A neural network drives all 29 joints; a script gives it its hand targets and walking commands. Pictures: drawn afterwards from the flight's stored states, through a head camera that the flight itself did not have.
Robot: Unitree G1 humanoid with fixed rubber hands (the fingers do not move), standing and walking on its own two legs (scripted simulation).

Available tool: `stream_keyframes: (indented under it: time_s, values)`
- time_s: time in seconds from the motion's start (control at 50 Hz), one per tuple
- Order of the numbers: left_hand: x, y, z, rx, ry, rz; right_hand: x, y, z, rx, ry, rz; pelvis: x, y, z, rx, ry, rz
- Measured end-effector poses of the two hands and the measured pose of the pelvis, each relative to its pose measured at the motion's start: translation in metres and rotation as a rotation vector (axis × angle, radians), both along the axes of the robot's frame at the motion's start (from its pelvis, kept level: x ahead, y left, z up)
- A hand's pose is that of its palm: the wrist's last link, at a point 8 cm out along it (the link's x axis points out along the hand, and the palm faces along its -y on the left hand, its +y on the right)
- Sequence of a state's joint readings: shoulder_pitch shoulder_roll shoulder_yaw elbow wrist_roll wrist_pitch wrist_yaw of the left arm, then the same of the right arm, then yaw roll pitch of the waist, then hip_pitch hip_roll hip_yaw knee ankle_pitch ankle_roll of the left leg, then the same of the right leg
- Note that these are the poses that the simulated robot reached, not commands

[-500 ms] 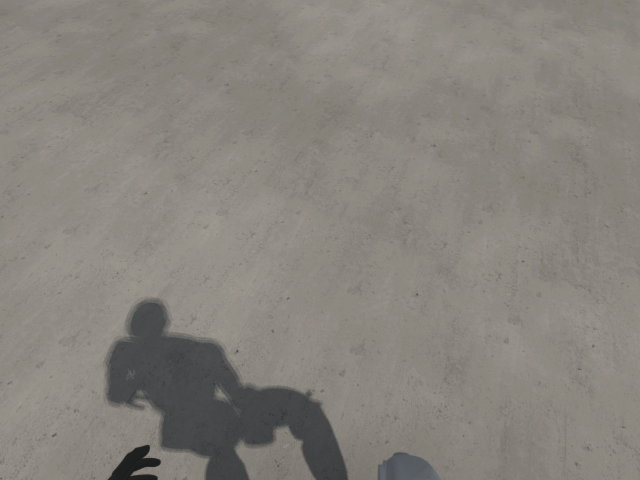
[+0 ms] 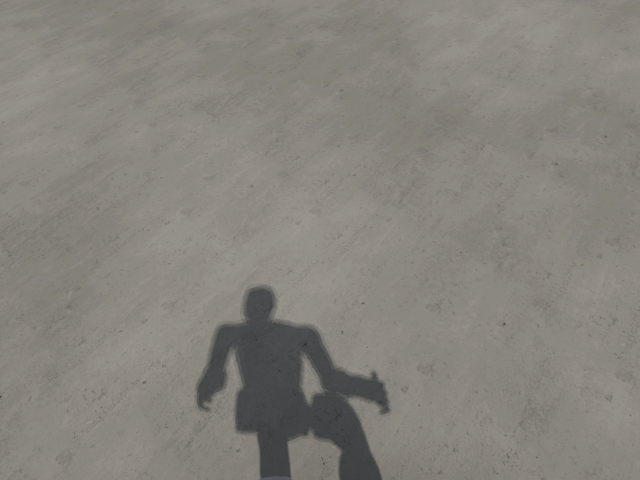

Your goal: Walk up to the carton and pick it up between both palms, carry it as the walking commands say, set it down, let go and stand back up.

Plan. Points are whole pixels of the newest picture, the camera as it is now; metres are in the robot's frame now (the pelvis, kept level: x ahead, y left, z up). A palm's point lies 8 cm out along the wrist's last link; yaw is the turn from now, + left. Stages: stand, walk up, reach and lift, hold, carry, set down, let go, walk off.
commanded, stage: walk up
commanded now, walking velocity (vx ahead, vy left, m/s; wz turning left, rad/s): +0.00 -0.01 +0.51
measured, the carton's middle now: out of the picture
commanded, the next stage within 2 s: none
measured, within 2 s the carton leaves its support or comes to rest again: neither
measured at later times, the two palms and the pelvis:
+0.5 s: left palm out of the picture +0.06 +0.32 -0.11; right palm out of the picture +0.12 -0.20 -0.12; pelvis -0.01 +0.03 +0.00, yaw +15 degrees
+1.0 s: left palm out of the picture -0.10 +0.26 -0.11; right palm (475, 432) +0.22 -0.17 -0.12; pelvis -0.01 +0.00 +0.00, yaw +31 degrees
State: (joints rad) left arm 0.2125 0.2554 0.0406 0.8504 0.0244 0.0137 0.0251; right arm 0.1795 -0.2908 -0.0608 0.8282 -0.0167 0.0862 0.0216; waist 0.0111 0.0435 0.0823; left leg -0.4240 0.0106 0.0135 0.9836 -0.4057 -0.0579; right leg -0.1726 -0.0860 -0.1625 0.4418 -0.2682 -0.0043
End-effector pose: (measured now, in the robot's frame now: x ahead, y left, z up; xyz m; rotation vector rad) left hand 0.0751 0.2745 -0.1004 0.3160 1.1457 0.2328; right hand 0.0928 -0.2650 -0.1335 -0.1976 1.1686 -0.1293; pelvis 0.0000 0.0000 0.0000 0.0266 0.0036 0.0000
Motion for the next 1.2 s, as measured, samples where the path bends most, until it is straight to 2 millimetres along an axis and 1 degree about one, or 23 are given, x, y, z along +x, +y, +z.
stream_keyframes:
  time_s: [0.08, 0.14, 0.18, 0.2, 0.24, 0.34, 0.42, 0.5, 0.56, 0.6, 0.64, 0.68, 0.72, 0.78, 0.84, 0.88, 0.92, 0.96, 1.02, 1.08, 1.12, 1.14, 1.2]
  values:
    - [-0.034, 0.012, -0.016, -0.035, 0.047, 0.070, 0.036, 0.016, 0.011, -0.027, -0.044, 0.091, -0.001, 0.008, -0.004, -0.008, 0.007, 0.052]
    - [-0.054, 0.026, -0.034, -0.062, 0.072, 0.115, 0.065, 0.033, 0.017, -0.059, -0.108, 0.151, 0.000, 0.021, -0.012, -0.023, 0.009, 0.091]
    - [-0.063, 0.036, -0.046, -0.072, 0.082, 0.135, 0.077, 0.043, 0.019, -0.083, -0.148, 0.180, 0.000, 0.029, -0.020, -0.015, 0.001, 0.106]
    - [-0.064, 0.039, -0.047, -0.076, 0.082, 0.146, 0.077, 0.047, 0.021, -0.092, -0.155, 0.191, -0.001, 0.032, -0.019, -0.016, -0.005, 0.113]
    - [-0.061, 0.041, -0.045, -0.089, 0.068, 0.158, 0.071, 0.054, 0.024, -0.098, -0.134, 0.197, -0.002, 0.037, -0.015, -0.031, -0.011, 0.140]
    - [-0.043, 0.045, -0.029, -0.102, -0.005, 0.158, 0.049, 0.067, 0.027, -0.084, -0.066, 0.186, -0.003, 0.043, -0.002, -0.061, -0.014, 0.189]
    - [-0.028, 0.051, -0.018, -0.081, -0.063, 0.166, 0.036, 0.070, 0.024, -0.064, -0.036, 0.185, -0.005, 0.041, 0.001, -0.069, -0.012, 0.224]
    - [-0.014, 0.050, -0.007, -0.056, -0.117, 0.173, 0.023, 0.063, 0.017, -0.051, 0.003, 0.188, -0.007, 0.034, 0.001, -0.066, 0.002, 0.254]
    - [-0.008, 0.041, -0.001, -0.044, -0.145, 0.183, 0.018, 0.051, 0.010, -0.047, 0.030, 0.194, -0.007, 0.026, 0.000, -0.056, 0.017, 0.279]
    - [-0.008, 0.032, 0.003, -0.034, -0.154, 0.190, 0.018, 0.042, 0.004, -0.041, 0.041, 0.197, -0.006, 0.018, -0.001, -0.046, 0.028, 0.297]
    - [-0.013, 0.023, 0.005, -0.012, -0.166, 0.204, 0.022, 0.031, -0.005, -0.030, 0.046, 0.207, -0.004, 0.010, -0.006, -0.024, 0.034, 0.314]
    - [-0.030, 0.015, 0.005, 0.011, -0.148, 0.226, 0.030, 0.024, -0.012, -0.025, 0.039, 0.223, -0.004, 0.003, -0.009, -0.018, 0.028, 0.327]
    - [-0.053, 0.009, 0.008, 0.020, -0.107, 0.259, 0.041, 0.023, -0.012, -0.019, 0.031, 0.257, -0.004, -0.001, -0.006, -0.009, 0.018, 0.359]
    - [-0.085, 0.003, 0.010, 0.031, -0.059, 0.318, 0.059, 0.025, -0.009, -0.006, 0.019, 0.315, -0.004, -0.005, -0.003, 0.003, 0.009, 0.395]
    - [-0.109, -0.001, 0.009, 0.031, -0.041, 0.380, 0.075, 0.030, -0.005, -0.007, 0.011, 0.367, -0.004, -0.008, -0.002, 0.007, 0.004, 0.430]
    - [-0.124, -0.004, 0.005, 0.021, -0.036, 0.419, 0.086, 0.037, -0.002, -0.015, 0.006, 0.409, -0.005, -0.007, -0.002, 0.005, 0.003, 0.457]
    - [-0.140, -0.008, 0.001, 0.004, -0.030, 0.462, 0.098, 0.050, 0.001, -0.020, -0.005, 0.458, -0.007, -0.005, -0.002, 0.004, 0.001, 0.484]
    - [-0.158, -0.011, -0.005, -0.017, -0.017, 0.504, 0.111, 0.069, 0.006, -0.021, -0.028, 0.515, -0.009, -0.002, -0.002, 0.002, -0.001, 0.510]
    - [-0.189, -0.012, -0.017, -0.052, 0.014, 0.567, 0.134, 0.104, 0.015, -0.021, -0.092, 0.598, -0.016, 0.007, -0.005, -0.008, -0.005, 0.546]
    - [-0.221, -0.006, -0.034, -0.080, 0.041, 0.625, 0.151, 0.138, 0.022, -0.035, -0.174, 0.673, -0.024, 0.021, -0.015, -0.023, -0.007, 0.584]
    - [-0.237, -0.001, -0.042, -0.088, 0.055, 0.654, 0.151, 0.154, 0.026, -0.043, -0.205, 0.702, -0.030, 0.026, -0.018, -0.009, -0.014, 0.591]
    - [-0.240, 0.001, -0.043, -0.093, 0.055, 0.663, 0.148, 0.158, 0.029, -0.046, -0.209, 0.713, -0.032, 0.028, -0.017, -0.018, -0.020, 0.599]
    - [-0.241, 0.007, -0.038, -0.104, 0.034, 0.661, 0.132, 0.161, 0.033, -0.060, -0.181, 0.713, -0.039, 0.031, -0.010, -0.044, -0.042, 0.630]
